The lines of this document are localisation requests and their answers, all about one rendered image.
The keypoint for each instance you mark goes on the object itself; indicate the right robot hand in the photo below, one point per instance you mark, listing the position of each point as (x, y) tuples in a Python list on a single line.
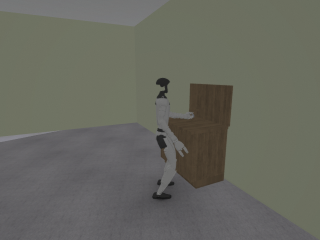
[(179, 145)]

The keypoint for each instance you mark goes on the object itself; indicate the right robot upper arm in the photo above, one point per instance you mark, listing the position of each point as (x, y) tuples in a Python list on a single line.
[(163, 103)]

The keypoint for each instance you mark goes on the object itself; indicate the robot left forearm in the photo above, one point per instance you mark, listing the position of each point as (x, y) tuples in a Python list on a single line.
[(179, 115)]

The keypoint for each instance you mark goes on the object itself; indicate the counter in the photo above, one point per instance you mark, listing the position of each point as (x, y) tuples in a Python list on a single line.
[(204, 135)]

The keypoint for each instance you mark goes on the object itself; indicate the right robot shin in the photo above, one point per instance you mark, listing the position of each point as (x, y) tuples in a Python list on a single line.
[(166, 179)]

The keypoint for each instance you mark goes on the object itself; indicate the left robot hand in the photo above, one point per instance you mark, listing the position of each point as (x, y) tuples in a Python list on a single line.
[(190, 116)]

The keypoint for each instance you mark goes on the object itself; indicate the left robot foot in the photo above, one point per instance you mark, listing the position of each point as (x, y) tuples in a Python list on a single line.
[(170, 184)]

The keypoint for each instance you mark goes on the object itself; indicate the robot right forearm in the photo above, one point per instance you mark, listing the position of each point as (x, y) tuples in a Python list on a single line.
[(168, 131)]

